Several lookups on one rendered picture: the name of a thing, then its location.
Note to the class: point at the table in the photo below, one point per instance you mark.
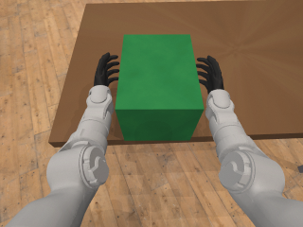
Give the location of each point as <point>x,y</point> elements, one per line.
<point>258,45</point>

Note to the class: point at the left robot hand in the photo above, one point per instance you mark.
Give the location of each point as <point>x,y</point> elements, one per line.
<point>102,73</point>

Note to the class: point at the carton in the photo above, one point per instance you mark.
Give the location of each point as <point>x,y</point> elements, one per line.
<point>158,95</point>

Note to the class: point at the robot right forearm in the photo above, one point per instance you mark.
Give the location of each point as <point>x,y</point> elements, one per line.
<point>225,127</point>

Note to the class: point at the right robot upper arm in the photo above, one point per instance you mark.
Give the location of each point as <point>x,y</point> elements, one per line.
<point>256,184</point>

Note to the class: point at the robot left forearm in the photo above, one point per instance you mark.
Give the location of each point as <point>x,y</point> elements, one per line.
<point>95,123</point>

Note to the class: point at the right robot hand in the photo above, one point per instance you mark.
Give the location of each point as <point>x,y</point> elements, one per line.
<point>214,78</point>

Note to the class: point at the left robot upper arm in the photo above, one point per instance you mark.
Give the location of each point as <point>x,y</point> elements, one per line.
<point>74,176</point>

